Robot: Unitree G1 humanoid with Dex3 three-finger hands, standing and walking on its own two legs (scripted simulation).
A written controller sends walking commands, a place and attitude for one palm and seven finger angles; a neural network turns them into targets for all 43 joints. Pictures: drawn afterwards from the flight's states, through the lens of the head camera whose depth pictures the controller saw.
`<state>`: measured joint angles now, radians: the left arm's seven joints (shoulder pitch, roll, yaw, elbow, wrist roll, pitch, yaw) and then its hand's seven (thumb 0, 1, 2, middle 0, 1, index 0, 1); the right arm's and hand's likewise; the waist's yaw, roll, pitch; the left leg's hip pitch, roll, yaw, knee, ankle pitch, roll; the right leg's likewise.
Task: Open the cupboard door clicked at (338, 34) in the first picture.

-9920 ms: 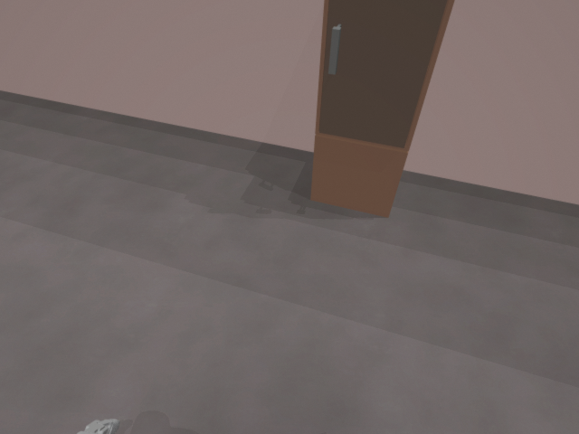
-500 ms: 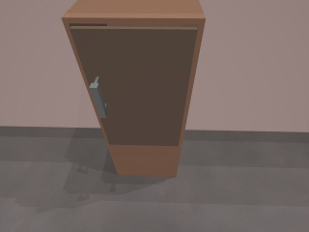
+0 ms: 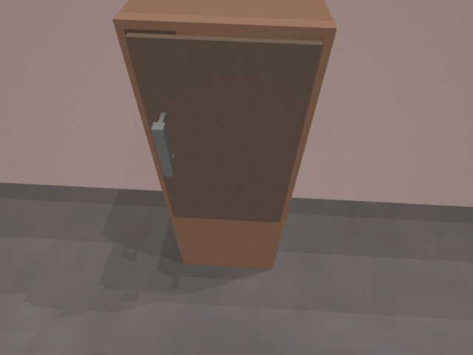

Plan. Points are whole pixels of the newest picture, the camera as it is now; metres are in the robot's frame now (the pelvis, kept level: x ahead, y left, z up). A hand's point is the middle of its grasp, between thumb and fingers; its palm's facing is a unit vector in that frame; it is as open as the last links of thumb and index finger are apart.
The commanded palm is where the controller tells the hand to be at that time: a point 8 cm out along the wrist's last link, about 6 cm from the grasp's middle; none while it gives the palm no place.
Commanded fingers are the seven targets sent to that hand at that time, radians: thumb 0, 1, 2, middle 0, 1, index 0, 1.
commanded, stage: raise the hand with hooked fingers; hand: left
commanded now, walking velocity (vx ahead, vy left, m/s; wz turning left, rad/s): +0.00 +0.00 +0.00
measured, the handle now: (166, 144) +0.55 +0.20 +0.01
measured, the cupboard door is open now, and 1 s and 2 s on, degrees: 0 0 0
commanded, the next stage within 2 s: none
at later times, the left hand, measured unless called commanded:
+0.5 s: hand (113, 352) +0.13 +0.20 -0.03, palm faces +0.13 -0.99 -0.08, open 9.5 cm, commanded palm +0.13 +0.25 -0.03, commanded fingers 0.00 0.20 0.60 -0.25 -0.75 -0.25 -0.75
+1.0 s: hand (107, 302) +0.20 +0.23 -0.02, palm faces -0.03 -1.00 -0.05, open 12.5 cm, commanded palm +0.18 +0.29 +0.00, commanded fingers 0.00 -0.38 0.35 -0.29 -1.12 -0.29 -1.12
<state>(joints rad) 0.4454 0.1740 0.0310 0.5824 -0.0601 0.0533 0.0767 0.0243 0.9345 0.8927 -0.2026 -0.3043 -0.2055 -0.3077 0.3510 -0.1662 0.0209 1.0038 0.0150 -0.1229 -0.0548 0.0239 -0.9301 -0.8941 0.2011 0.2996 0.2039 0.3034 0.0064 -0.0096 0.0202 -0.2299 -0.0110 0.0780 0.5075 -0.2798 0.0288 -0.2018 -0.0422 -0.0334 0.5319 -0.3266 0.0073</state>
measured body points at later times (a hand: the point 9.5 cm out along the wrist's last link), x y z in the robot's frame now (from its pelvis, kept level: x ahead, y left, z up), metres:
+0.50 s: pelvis -0.05 -0.04 -0.09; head -0.01 -0.02 +0.36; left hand +0.12 +0.25 -0.02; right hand +0.19 -0.26 -0.13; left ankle -0.01 +0.10 -0.73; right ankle -0.03 -0.13 -0.74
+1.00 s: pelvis -0.04 +0.00 -0.06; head +0.02 +0.01 +0.38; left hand +0.20 +0.28 -0.01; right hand +0.11 -0.27 -0.14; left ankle -0.01 +0.10 -0.74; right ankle -0.03 -0.13 -0.74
